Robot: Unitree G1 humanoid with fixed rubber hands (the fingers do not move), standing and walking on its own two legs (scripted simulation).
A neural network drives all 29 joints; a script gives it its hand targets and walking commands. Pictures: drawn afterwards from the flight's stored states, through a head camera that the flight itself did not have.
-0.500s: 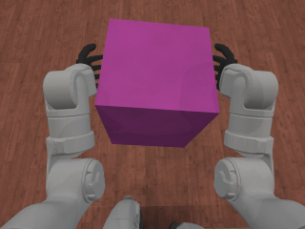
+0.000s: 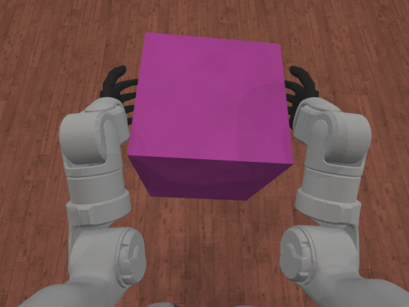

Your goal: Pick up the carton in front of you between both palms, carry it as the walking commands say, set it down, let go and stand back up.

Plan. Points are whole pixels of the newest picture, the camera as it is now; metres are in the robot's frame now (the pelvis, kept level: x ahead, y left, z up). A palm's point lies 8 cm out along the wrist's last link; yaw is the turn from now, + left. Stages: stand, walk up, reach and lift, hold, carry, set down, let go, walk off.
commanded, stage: carry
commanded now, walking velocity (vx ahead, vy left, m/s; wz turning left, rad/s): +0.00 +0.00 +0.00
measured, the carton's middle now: (205, 132) +0.41 +0.01 +0.07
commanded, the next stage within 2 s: none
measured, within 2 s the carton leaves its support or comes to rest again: neither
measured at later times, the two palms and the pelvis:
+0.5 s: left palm (142, 80) +0.48 +0.13 +0.13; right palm (310, 91) +0.46 -0.17 +0.12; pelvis +0.10 -0.01 +0.01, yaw -1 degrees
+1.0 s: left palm (156, 67) +0.49 +0.10 +0.15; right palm (329, 70) +0.48 -0.20 +0.15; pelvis +0.13 -0.03 +0.02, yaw -2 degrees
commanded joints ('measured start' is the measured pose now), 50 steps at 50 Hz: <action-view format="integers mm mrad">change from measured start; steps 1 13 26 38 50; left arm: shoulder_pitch -692 -562 -584 -526 -636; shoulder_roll -1054 -1087 -1060 -1014 -1042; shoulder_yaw -689 -697 -676 -627 -597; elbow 20 94 78 193 178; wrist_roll -490 -464 -429 -404 -452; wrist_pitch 3 -68 -83 -65 -74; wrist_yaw -269 -267 -273 -275 -251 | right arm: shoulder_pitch -581 -583 -569 -587 -486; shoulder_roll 988 1059 1117 1076 1062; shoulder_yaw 689 725 752 706 585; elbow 124 89 118 245 358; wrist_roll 353 383 448 453 396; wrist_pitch -5 -88 -104 -82 -88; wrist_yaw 210 198 255 246 232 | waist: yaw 23 82 -33 -34 -40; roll -4 -176 144 -39 -3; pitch -666 -575 -626 -567 -535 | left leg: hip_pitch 354 -584 372 106 197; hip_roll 33 -53 234 57 75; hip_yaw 17 -2 -262 -56 -84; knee -14 335 -34 85 82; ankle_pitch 676 -208 1001 314 336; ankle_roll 15 1 232 63 61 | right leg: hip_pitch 281 1023 -7 369 290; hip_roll -152 -301 -62 -197 -169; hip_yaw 61 167 81 94 82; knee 97 15 119 -61 -79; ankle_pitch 1118 1657 -193 830 701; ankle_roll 30 -114 54 12 26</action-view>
